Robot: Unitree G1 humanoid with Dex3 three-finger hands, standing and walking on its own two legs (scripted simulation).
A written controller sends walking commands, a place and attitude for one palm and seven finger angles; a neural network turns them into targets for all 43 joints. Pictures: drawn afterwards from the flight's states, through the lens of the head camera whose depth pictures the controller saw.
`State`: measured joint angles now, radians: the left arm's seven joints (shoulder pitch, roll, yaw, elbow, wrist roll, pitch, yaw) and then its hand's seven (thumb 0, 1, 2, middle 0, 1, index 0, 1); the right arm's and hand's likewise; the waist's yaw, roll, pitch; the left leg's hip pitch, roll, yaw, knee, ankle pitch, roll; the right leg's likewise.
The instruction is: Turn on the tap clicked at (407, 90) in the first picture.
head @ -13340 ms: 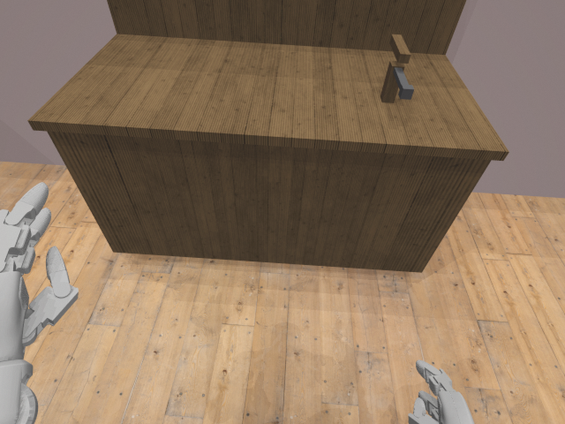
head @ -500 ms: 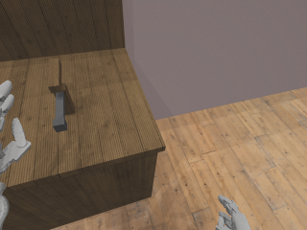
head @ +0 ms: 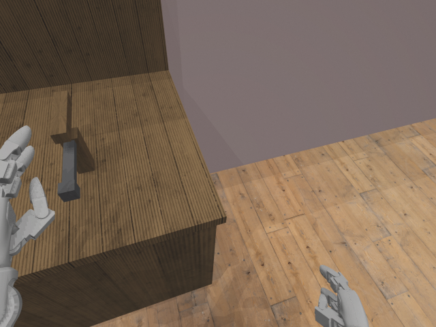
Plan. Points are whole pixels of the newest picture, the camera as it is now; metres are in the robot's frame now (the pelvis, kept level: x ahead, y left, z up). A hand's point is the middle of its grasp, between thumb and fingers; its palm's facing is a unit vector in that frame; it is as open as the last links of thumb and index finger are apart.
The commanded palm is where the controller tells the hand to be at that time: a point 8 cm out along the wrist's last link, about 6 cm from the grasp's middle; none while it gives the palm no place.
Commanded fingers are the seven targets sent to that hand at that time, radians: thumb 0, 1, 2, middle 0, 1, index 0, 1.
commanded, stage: look again from close up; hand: left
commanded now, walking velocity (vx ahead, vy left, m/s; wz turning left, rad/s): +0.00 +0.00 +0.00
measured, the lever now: (69, 190) +0.32 +0.31 +0.05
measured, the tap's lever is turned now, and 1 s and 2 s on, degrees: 0 0 0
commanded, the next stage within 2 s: turn the palm inward beside the body in 0.16 s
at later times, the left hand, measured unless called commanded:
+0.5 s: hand (64, 224) +0.21 +0.23 +0.15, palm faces +0.38 -0.85 -0.36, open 7.4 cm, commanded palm +0.14 +0.27 +0.17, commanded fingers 0.00 0.90 0.90 -0.20 -0.30 -0.20 -0.30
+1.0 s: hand (75, 240) +0.20 +0.21 +0.14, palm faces +0.50 -0.82 -0.29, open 7.4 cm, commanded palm +0.14 +0.25 +0.15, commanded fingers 0.00 0.90 0.90 -0.20 -0.30 -0.20 -0.30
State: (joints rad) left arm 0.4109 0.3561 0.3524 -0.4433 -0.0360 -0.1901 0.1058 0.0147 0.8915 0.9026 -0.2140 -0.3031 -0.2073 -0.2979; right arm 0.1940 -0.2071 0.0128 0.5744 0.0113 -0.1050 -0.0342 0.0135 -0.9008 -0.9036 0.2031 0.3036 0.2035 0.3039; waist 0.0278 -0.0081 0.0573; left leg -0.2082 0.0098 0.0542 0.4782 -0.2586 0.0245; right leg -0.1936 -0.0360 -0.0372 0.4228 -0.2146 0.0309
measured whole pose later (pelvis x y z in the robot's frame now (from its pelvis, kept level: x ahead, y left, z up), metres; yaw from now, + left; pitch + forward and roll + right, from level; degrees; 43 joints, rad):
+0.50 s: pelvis -0.01 -0.02 +0.00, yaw +1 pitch -2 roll +0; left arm 0.32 0.34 0.33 -0.34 -0.07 -0.01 0.05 0.01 0.90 0.90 -0.21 -0.30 -0.20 -0.30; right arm 0.17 -0.22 0.04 0.64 -0.01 -0.12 0.00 0.01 -0.90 -0.90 0.21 0.30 0.21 0.30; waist 0.03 0.02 0.01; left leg -0.21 0.01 0.04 0.49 -0.24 0.00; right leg -0.22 -0.03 -0.04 0.51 -0.25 0.00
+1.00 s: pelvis +0.01 -0.06 -0.02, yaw +3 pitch +1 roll +1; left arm 0.41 0.32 0.35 -0.35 -0.16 -0.08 0.09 0.02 0.89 0.90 -0.21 -0.30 -0.21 -0.30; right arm 0.20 -0.24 0.00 0.68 0.01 -0.20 -0.06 0.01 -0.90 -0.90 0.20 0.30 0.20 0.30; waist 0.06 0.04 -0.03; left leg -0.30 0.04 -0.03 0.61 -0.32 -0.04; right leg -0.30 0.00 -0.10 0.64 -0.35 -0.05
